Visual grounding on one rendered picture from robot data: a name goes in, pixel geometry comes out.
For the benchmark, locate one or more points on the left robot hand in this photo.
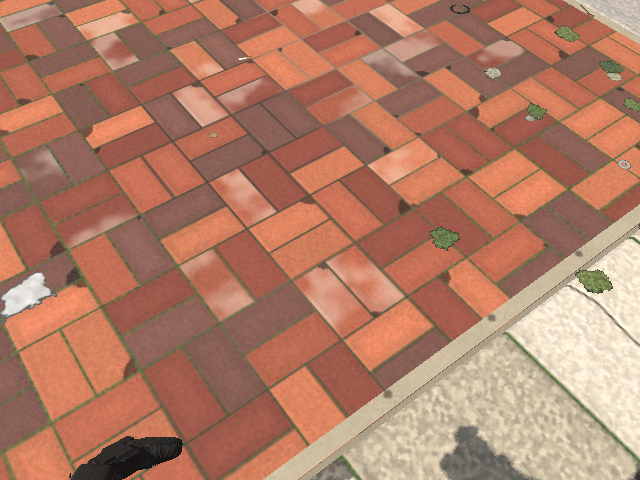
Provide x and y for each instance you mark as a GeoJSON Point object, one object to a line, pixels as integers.
{"type": "Point", "coordinates": [128, 455]}

